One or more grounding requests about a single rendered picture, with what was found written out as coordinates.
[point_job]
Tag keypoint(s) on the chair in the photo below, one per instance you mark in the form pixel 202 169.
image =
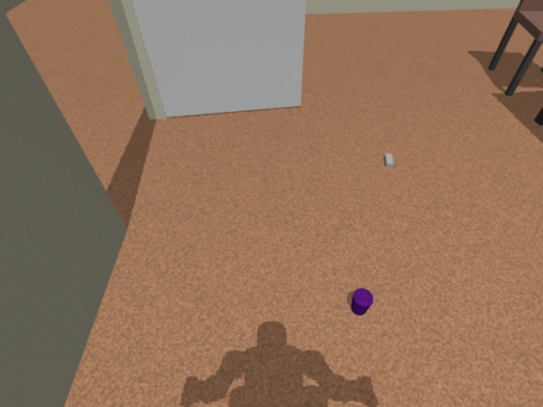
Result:
pixel 529 14

